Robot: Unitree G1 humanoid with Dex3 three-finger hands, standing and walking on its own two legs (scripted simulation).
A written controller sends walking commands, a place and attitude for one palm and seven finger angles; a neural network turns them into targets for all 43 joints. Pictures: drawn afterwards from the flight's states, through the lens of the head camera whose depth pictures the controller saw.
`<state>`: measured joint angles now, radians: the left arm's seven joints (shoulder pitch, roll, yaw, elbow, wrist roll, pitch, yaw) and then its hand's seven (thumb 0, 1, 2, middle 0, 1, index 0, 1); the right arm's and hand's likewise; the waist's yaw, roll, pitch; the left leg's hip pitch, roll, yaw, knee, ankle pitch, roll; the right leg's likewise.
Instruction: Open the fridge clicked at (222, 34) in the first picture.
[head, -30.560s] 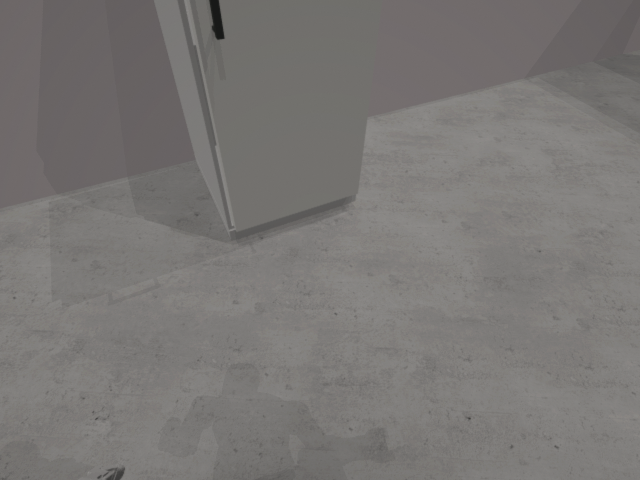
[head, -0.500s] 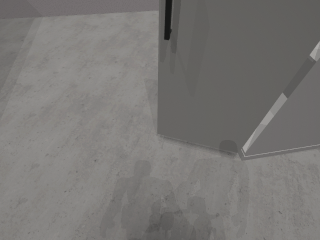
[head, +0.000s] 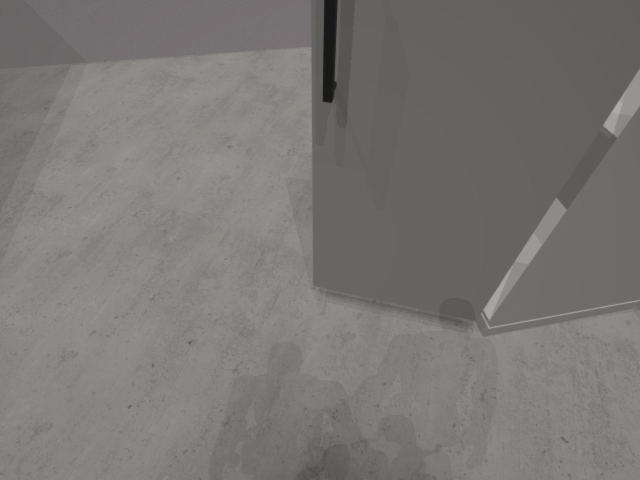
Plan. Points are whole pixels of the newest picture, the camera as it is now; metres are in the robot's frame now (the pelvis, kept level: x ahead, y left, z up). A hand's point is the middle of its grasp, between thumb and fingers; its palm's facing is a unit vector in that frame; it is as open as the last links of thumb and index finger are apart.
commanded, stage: let the arm hang, fingers relaxed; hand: left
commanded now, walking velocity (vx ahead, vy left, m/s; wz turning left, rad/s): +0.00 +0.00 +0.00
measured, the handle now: out of the picture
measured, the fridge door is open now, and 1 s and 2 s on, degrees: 65 65 65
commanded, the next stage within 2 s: look to check the result in 0.08 s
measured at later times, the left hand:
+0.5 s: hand out of the picture +0.03 +0.17 -0.18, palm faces -0.03 -0.98 -0.20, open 7.4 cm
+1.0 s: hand out of the picture +0.04 +0.17 -0.17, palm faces -0.02 -0.98 -0.20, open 7.3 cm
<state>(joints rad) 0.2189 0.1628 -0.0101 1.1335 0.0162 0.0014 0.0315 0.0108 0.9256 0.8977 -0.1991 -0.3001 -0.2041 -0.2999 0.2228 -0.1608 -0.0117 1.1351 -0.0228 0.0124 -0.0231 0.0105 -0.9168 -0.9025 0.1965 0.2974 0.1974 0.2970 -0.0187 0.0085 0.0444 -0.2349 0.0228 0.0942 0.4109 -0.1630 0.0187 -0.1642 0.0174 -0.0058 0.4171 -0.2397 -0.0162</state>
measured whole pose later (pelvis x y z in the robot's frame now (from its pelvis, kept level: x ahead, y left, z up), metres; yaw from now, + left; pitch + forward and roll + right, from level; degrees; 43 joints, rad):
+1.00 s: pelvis +0.03 +0.00 +0.00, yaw -1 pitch -1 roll +0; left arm 0.23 0.16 -0.01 1.15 0.01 -0.01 0.03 0.01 0.91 0.90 -0.20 -0.30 -0.20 -0.30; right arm 0.22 -0.15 0.00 1.16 -0.02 0.01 -0.03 0.01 -0.91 -0.90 0.20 0.30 0.20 0.30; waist -0.02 0.00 0.05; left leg -0.17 0.03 0.10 0.37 -0.18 0.01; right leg -0.10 0.02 0.00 0.36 -0.25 -0.02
